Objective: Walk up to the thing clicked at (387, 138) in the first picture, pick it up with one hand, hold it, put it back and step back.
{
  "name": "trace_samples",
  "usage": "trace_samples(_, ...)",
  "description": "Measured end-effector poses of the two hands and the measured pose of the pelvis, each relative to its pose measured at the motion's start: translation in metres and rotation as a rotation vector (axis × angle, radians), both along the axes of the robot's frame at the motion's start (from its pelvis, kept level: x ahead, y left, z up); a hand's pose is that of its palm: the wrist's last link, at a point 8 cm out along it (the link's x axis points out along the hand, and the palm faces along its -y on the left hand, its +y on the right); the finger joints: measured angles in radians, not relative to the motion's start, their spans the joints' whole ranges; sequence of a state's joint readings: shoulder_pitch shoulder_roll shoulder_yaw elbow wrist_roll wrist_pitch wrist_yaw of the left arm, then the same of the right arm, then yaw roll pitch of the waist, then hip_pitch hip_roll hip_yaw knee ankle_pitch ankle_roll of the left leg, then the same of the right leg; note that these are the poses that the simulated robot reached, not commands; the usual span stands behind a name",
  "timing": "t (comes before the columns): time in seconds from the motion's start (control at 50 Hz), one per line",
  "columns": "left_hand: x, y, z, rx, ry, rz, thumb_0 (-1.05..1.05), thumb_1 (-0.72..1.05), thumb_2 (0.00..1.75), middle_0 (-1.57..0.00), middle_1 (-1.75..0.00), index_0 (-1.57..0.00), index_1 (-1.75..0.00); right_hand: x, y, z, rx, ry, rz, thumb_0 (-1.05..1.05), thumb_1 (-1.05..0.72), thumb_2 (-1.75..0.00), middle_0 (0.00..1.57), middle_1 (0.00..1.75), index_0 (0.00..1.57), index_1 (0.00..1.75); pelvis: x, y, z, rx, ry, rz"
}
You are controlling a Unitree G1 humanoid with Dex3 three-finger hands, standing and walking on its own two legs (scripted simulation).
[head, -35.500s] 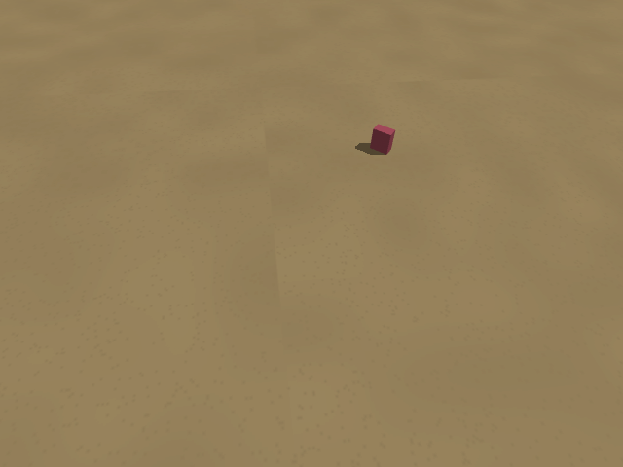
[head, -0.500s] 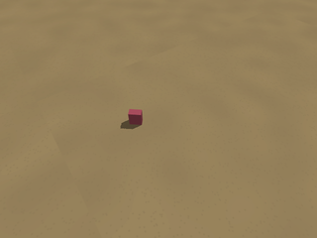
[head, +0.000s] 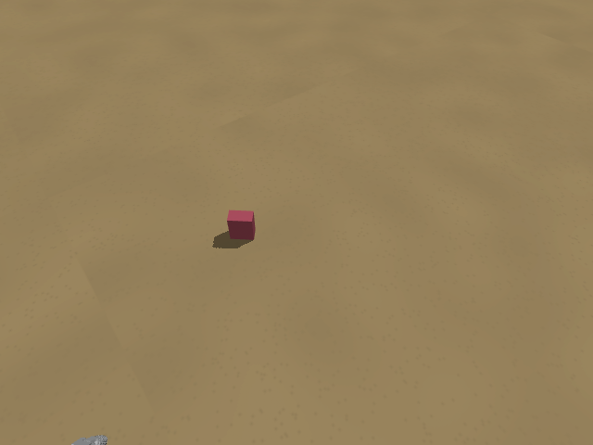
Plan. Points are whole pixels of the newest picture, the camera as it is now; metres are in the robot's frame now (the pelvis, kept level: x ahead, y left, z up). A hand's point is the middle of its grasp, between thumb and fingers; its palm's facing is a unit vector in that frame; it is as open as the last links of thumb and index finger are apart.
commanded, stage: step back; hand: left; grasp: from above
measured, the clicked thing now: (241, 225) +1.01 +0.24 -0.70
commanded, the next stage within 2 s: stand in 0.12 s
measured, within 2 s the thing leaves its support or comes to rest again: neither
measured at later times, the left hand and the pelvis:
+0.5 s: hand out of the picture +0.09 +0.25 -0.14, palm faces -0.02 -0.94 -0.33, open 7.4 cm; pelvis +0.00 +0.00 +0.02, yaw +0 degrees
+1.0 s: hand out of the picture +0.05 +0.25 -0.14, palm faces -0.04 -0.94 -0.34, open 7.4 cm; pelvis -0.01 +0.00 +0.02, yaw +0 degrees
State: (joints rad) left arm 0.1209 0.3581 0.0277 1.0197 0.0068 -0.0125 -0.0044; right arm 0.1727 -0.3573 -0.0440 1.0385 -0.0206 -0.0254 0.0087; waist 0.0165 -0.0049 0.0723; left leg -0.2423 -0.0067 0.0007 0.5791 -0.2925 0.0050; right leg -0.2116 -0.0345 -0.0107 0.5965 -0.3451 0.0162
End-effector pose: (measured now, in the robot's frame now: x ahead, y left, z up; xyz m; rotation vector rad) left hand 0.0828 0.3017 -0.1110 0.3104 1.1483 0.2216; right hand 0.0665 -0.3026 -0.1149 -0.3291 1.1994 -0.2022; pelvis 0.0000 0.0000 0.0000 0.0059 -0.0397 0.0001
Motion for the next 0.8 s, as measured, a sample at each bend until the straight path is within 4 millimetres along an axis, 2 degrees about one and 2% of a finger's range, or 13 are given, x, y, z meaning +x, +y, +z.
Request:
trace_samples(0.16, 0.023, 0.000, 0.001, -0.015, -0.005, -0.007, 0.01, 0.91, 0.90, -0.20, -0.30, -0.20, -0.30, 0.034, 0.013, 0.010, 0.011, -0.034, 0.011, 0.01, -0.90, -0.90, 0.20, 0.30, 0.21, 0.30, 0.010, 0.002, 0.007, -0.012, 0.003, -0.001)
trace_samples(0.26, 0.025, -0.003, 0.004, -0.022, 0.020, -0.019, 0.01, 0.91, 0.90, -0.20, -0.30, -0.20, -0.30, 0.050, 0.017, 0.017, 0.020, -0.071, 0.019, 0.00, -0.90, -0.90, 0.20, 0.30, 0.21, 0.30, 0.011, 0.004, 0.012, -0.011, 0.001, -0.007)
trace_samples(0.34, 0.022, -0.005, 0.006, -0.025, 0.028, -0.023, 0.01, 0.91, 0.90, -0.20, -0.30, -0.20, -0.30, 0.053, 0.018, 0.020, 0.024, -0.084, 0.019, 0.00, -0.90, -0.90, 0.20, 0.30, 0.21, 0.30, 0.009, 0.005, 0.015, -0.011, -0.004, -0.008)
trace_samples(0.48, 0.008, -0.006, 0.009, -0.024, 0.046, -0.021, 0.01, 0.91, 0.90, -0.20, -0.30, -0.20, -0.30, 0.041, 0.015, 0.021, 0.029, -0.069, 0.009, 0.00, -0.90, -0.90, 0.20, 0.30, 0.21, 0.30, 0.003, 0.004, 0.018, -0.010, -0.009, -0.009)
trace_samples(0.8, -0.033, -0.006, 0.009, -0.013, 0.111, -0.006, 0.01, 0.91, 0.90, -0.20, -0.30, -0.20, -0.30, -0.014, 0.006, 0.012, 0.035, 0.032, -0.026, 0.00, -0.90, -0.90, 0.20, 0.30, 0.21, 0.30, -0.013, -0.001, 0.019, -0.008, -0.008, -0.007)
